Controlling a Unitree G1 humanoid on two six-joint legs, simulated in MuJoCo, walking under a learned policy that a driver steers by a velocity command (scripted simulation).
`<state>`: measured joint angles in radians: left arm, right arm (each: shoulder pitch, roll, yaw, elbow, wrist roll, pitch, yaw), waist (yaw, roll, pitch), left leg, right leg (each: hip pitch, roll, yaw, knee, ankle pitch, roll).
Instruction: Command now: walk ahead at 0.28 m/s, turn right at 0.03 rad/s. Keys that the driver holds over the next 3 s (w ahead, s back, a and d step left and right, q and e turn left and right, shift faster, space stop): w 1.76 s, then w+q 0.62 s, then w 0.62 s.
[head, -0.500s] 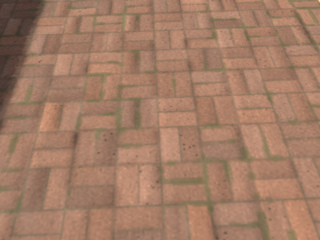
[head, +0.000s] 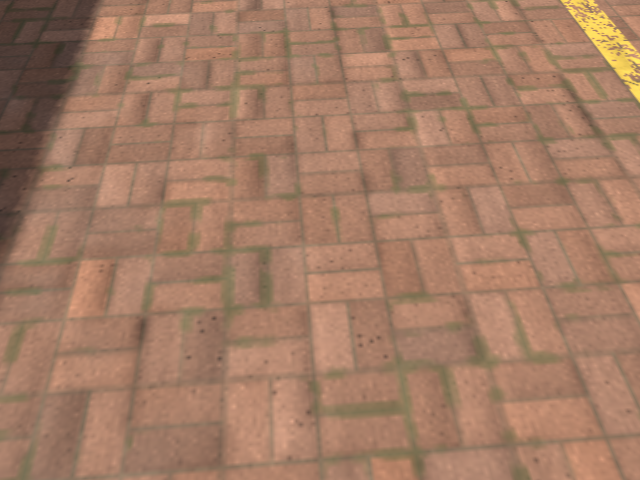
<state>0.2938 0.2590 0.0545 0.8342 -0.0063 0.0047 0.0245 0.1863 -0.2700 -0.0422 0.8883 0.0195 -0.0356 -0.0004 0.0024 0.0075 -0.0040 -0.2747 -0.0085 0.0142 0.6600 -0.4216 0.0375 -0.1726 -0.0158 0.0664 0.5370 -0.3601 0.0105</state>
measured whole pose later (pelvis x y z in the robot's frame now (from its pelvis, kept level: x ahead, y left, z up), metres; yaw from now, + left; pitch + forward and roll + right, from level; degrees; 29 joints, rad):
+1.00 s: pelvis +0.47 -0.04 +0.00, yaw +0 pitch +2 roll -2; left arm 0.38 0.28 0.05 0.92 -0.02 -0.06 0.00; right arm 0.02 -0.26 -0.02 0.77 0.01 -0.08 0.04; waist 0.08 0.04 0.03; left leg -0.57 0.07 0.00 0.51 0.02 0.03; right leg 0.09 0.05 -0.04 0.21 -0.33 -0.02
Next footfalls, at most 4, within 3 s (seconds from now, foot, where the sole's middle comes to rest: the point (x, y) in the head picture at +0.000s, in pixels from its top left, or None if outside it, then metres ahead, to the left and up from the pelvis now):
0.50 right None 0.36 -0.15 -0.77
1.04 left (301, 419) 0.68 0.08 -0.77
1.58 right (397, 308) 0.98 -0.15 -0.77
2.14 left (304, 227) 1.28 0.09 -0.77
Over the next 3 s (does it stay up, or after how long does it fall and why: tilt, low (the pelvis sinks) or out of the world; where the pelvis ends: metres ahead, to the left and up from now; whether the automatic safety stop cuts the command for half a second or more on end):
stays up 1.60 0.07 0.01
